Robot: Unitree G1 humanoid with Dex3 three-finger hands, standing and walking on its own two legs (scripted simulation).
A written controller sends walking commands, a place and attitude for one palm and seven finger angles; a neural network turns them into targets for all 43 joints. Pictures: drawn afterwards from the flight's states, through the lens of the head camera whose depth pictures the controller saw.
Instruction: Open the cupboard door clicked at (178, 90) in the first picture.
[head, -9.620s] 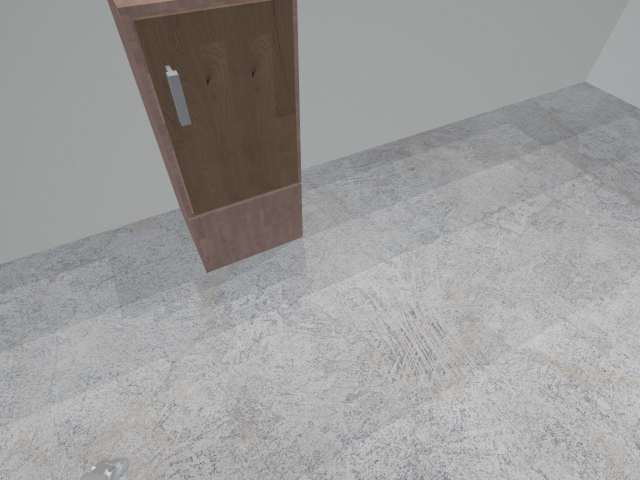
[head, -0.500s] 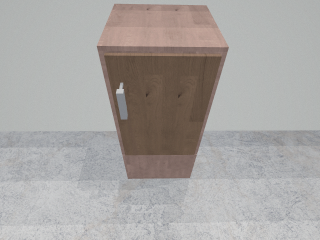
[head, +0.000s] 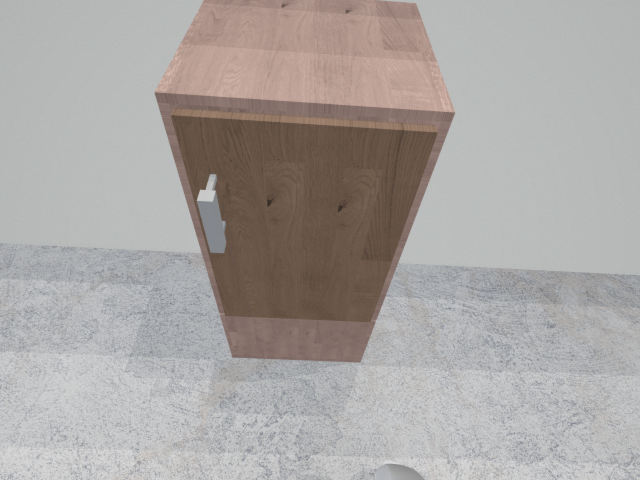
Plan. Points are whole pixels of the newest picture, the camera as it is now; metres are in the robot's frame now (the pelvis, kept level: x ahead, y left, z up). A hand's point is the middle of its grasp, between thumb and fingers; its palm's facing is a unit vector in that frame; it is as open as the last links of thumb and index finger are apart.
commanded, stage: come to a stop and stand still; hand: left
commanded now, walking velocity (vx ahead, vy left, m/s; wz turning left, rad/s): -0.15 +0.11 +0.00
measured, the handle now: (215, 214) +0.51 +0.21 -0.02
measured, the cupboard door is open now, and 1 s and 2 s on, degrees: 0 0 0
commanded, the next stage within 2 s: look again from close up in 1.38 s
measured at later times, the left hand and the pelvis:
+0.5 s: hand out of the picture +0.04 +0.16 -0.19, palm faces +0.10 -0.97 -0.21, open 7.3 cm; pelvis -0.02 -0.04 -0.02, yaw +2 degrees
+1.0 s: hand out of the picture -0.02 +0.10 -0.18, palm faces +0.01 -0.98 -0.20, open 7.3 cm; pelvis -0.01 -0.06 -0.01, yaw +1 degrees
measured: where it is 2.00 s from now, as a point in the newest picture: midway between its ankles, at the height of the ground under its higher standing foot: outside the picture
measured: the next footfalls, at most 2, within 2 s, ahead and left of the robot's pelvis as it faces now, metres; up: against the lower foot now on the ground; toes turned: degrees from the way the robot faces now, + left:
right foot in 0.12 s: +0.11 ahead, -0.18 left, +0.00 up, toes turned -6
left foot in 0.48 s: +0.01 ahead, +0.05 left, +0.00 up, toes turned +3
